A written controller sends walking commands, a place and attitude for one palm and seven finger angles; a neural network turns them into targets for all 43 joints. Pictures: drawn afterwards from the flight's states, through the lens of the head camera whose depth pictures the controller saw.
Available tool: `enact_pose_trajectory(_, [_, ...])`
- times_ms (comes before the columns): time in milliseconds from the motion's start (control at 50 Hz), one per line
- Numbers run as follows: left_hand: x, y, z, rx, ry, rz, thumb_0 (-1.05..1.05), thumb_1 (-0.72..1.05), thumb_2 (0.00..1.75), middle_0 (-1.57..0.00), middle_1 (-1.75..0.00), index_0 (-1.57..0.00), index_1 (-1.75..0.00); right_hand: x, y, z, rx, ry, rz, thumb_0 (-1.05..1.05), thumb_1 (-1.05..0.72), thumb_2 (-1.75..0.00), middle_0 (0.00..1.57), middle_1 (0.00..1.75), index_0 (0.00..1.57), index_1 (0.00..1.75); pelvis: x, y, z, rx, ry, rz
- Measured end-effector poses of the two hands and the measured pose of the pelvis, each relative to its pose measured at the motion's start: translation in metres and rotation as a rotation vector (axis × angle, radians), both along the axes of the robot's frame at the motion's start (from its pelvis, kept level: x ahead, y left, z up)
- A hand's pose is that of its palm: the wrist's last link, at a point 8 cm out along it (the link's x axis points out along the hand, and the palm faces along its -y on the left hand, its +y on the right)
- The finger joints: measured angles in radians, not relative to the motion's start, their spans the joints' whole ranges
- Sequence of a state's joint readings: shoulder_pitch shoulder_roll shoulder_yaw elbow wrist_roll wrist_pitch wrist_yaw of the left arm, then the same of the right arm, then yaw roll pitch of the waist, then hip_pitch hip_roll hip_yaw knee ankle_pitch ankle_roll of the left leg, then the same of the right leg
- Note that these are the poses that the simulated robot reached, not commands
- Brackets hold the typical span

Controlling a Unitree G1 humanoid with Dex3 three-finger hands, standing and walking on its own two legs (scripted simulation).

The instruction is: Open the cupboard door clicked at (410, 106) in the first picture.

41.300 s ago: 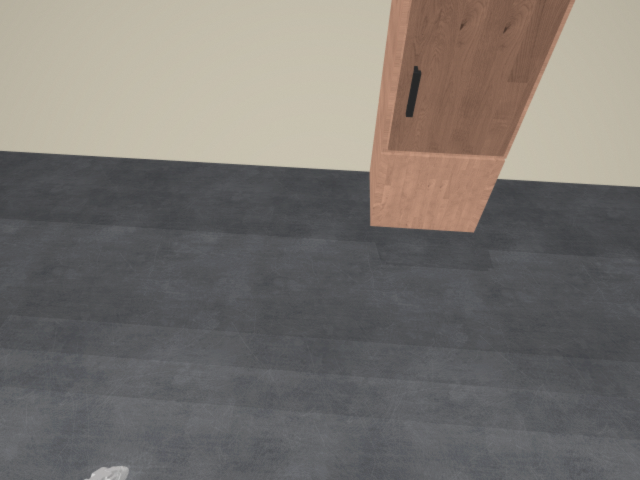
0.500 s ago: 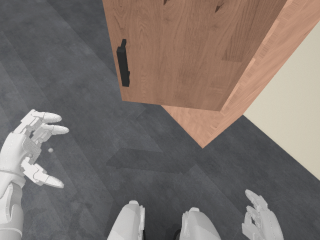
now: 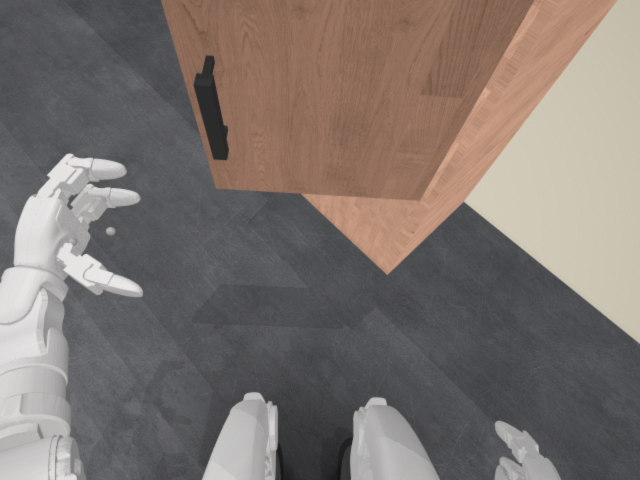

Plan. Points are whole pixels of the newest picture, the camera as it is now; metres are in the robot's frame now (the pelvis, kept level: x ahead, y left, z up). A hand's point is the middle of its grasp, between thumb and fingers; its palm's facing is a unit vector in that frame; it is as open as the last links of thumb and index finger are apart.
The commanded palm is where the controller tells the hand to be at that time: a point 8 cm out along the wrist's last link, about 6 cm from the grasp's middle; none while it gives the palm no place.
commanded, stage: move the hooked fingers beside the handle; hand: left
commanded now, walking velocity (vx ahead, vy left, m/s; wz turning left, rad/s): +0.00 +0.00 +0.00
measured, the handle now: (215, 111) +0.59 +0.17 +0.02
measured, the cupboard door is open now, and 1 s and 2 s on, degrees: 45 45 45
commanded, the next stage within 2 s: slide the fingers in behind the handle in 1.74 s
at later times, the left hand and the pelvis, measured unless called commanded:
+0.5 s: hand (146, 178) +0.47 +0.24 +0.02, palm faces -0.01 -1.00 -0.03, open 14.0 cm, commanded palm +0.46 +0.27 +0.02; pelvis +0.00 +0.00 -0.01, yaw -1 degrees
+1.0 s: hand (173, 135) +0.55 +0.22 +0.02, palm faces +0.00 -1.00 -0.03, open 14.0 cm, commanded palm +0.53 +0.24 +0.01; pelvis -0.01 +0.00 -0.04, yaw -3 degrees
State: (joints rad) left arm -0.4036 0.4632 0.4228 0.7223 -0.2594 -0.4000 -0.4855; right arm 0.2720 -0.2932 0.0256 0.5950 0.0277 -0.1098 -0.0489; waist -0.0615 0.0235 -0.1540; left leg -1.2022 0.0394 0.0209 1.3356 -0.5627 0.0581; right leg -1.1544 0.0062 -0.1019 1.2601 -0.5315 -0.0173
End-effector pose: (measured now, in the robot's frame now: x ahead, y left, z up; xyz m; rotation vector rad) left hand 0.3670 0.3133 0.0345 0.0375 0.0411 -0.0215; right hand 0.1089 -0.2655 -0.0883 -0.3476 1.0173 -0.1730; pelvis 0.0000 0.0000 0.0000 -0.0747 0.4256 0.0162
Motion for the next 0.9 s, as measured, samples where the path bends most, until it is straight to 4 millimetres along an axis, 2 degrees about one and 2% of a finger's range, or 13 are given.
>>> enact_pose_trajectory(140, [0.023, -0.012, -0.001, -0.006, 0.005, -0.004, -0.01, -0.50, 0.30, -0.30, -1.20, -0.30, -1.20, -0.015, 0.000, -0.003, 0.007, 0.061, -0.032, 0.01, -0.90, -0.90, 0.21, 0.30, 0.21, 0.30, 0.002, 0.002, 0.001, 0.003, 0.012, -0.007])
enact_pose_trajectory(480, [0.078, -0.019, -0.010, -0.007, -0.001, 0.012, -0.01, -0.50, 0.30, -0.30, -1.20, -0.30, -1.20, -0.046, -0.007, -0.021, -0.009, 0.195, -0.075, 0.01, -0.90, -0.90, 0.21, 0.30, 0.21, 0.30, -0.001, -0.002, -0.014, -0.005, 0.059, -0.012])
enact_pose_trajectory(900, [0.148, -0.035, -0.016, -0.006, -0.005, 0.020, -0.01, -0.50, 0.30, -0.30, -1.20, -0.30, -1.20, -0.105, -0.008, -0.032, -0.023, 0.382, -0.155, 0.01, -0.90, -0.90, 0.21, 0.30, 0.21, 0.30, -0.006, -0.004, -0.032, -0.023, 0.132, -0.026])
